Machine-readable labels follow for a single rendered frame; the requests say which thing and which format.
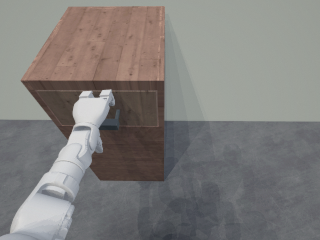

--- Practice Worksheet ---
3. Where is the left robot forearm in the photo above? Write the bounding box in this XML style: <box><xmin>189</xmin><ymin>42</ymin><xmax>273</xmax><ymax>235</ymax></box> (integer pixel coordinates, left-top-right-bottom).
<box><xmin>10</xmin><ymin>122</ymin><xmax>100</xmax><ymax>234</ymax></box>

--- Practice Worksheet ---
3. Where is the robot left upper arm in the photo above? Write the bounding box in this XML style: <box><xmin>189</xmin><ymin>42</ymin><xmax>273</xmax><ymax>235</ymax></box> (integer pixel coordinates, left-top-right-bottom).
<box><xmin>0</xmin><ymin>193</ymin><xmax>75</xmax><ymax>240</ymax></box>

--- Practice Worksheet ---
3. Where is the drawer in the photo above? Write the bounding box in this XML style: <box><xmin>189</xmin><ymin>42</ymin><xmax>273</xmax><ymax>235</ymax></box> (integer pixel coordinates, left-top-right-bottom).
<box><xmin>37</xmin><ymin>90</ymin><xmax>158</xmax><ymax>126</ymax></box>

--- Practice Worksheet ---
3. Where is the handle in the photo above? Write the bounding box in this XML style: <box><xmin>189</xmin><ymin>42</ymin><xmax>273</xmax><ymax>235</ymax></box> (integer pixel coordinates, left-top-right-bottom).
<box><xmin>98</xmin><ymin>109</ymin><xmax>120</xmax><ymax>130</ymax></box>

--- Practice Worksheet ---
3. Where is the left robot hand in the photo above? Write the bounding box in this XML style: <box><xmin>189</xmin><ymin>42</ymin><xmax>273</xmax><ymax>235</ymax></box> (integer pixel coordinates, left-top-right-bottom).
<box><xmin>72</xmin><ymin>89</ymin><xmax>115</xmax><ymax>153</ymax></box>

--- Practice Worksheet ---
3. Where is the cabinet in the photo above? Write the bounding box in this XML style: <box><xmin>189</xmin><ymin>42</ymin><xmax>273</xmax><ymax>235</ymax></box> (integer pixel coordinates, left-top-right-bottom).
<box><xmin>20</xmin><ymin>6</ymin><xmax>165</xmax><ymax>182</ymax></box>

